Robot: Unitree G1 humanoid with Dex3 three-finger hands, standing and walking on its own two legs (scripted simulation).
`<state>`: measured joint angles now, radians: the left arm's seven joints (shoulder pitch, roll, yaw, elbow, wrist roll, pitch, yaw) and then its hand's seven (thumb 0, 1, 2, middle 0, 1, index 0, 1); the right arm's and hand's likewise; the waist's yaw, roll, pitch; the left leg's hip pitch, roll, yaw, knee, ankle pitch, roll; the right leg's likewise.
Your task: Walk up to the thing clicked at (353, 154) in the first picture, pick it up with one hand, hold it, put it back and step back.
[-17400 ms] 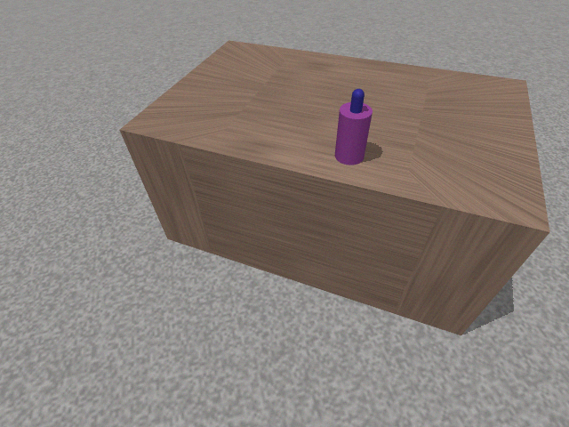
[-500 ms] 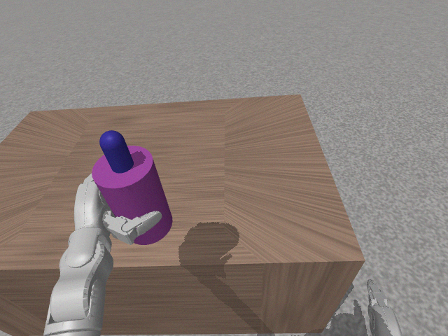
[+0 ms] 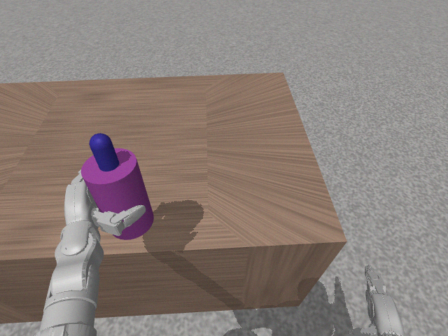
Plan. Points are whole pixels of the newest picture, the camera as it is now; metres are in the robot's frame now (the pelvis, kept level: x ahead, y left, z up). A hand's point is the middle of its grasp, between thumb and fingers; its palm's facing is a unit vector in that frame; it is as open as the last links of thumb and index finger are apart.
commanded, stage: crouch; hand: left
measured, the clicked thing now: (117, 184) +0.37 +0.19 +0.09
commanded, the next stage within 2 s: lower in 0.80 s
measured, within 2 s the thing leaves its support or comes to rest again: neither
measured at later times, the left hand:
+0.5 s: hand (129, 187) +0.43 +0.20 +0.01, palm faces +0.22 -0.98 -0.02, open 11.8 cm
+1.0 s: hand (130, 186) +0.45 +0.21 -0.02, palm faces +0.20 -0.98 -0.02, open 11.8 cm
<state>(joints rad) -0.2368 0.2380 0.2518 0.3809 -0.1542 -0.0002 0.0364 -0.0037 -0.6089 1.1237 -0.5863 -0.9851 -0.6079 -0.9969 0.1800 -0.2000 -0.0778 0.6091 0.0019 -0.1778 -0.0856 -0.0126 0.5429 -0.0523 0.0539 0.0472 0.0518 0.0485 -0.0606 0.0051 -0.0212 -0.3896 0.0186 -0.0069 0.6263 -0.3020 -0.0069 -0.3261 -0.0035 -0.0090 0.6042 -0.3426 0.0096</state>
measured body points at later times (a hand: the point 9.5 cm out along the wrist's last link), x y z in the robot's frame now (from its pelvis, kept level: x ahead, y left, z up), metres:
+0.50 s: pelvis -0.02 +0.01 -0.03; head +0.07 +0.03 +0.41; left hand +0.42 +0.25 +0.01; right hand +0.12 -0.26 -0.08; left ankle +0.01 +0.12 -0.73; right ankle -0.02 -0.12 -0.73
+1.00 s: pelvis -0.01 +0.01 -0.05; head +0.10 +0.04 +0.39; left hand +0.44 +0.26 -0.02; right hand +0.14 -0.25 -0.08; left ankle +0.01 +0.12 -0.73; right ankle -0.02 -0.12 -0.73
